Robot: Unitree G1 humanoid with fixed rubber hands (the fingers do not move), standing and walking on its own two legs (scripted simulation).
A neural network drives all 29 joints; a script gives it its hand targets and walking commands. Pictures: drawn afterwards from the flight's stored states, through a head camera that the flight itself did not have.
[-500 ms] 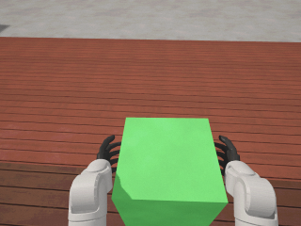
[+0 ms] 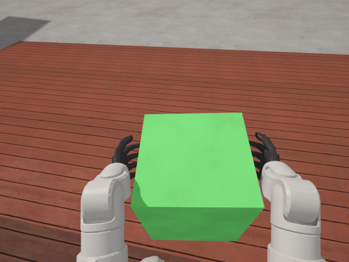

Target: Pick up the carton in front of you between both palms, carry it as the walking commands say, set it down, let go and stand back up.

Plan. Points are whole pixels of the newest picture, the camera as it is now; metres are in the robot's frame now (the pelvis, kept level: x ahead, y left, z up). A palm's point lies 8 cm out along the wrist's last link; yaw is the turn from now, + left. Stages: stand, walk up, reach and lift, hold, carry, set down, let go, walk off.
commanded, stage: carry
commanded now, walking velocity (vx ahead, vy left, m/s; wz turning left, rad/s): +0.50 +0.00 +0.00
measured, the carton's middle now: (193, 181) +0.31 +0.01 +0.02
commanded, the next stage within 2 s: none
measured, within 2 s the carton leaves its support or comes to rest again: neither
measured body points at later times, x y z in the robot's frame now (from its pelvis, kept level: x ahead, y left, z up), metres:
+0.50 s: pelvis +0.33 +0.04 -0.01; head +0.42 +0.04 +0.43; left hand +0.73 +0.16 +0.06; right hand +0.70 -0.14 +0.07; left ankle +0.32 +0.10 -0.74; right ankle +0.35 -0.11 -0.68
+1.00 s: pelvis +0.67 -0.01 -0.06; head +0.75 -0.02 +0.38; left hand +1.04 +0.15 +0.02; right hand +1.06 -0.15 +0.02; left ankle +0.76 +0.13 -0.75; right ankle +0.60 -0.05 -0.79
